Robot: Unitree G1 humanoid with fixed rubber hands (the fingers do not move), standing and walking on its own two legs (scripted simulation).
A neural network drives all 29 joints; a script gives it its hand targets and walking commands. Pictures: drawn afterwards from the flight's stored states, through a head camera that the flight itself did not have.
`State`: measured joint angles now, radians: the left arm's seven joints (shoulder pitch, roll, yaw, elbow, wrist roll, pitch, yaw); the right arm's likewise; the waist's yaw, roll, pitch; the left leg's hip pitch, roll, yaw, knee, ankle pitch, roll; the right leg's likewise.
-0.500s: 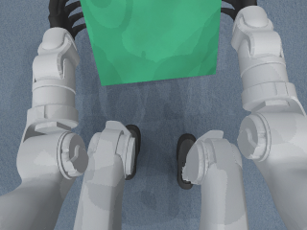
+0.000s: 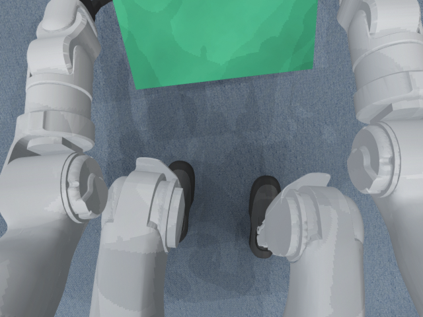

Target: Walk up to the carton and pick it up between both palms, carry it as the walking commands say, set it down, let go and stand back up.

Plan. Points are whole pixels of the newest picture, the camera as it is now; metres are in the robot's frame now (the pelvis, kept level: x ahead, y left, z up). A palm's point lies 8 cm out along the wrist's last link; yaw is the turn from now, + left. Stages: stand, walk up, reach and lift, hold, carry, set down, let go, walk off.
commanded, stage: set down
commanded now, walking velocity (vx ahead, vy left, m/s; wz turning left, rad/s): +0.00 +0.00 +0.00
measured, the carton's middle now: out of the picture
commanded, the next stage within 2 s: none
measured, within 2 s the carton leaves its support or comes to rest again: rests again in 1.88 s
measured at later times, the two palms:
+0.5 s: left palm out of the picture +0.54 +0.23 -0.16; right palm out of the picture +0.60 -0.13 -0.16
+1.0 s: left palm out of the picture +0.54 +0.24 -0.17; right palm out of the picture +0.60 -0.13 -0.17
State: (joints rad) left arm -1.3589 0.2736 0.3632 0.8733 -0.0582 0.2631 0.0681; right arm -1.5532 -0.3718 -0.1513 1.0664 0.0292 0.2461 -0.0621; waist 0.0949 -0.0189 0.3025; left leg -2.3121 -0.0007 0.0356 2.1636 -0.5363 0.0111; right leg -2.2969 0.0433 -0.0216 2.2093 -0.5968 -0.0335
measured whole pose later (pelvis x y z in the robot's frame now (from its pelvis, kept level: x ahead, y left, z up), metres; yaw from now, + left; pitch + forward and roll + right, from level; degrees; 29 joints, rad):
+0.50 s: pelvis +0.01 +0.00 -0.01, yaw +0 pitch +38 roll +3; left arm -1.39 0.30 0.42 0.89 -0.04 0.24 -0.01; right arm -1.57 -0.35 -0.22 1.02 0.00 0.22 -0.03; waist 0.09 -0.01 0.36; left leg -2.29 0.00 0.04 2.20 -0.57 0.00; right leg -2.29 0.05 -0.02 2.25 -0.63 -0.04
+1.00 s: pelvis +0.02 +0.00 -0.01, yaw +1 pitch +38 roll +3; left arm -1.40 0.31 0.45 0.89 -0.03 0.22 -0.05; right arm -1.55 -0.33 -0.29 0.97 -0.03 0.19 -0.01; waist 0.09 -0.01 0.38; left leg -2.28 0.00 0.04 2.22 -0.61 0.00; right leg -2.27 0.05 -0.02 2.27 -0.67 -0.04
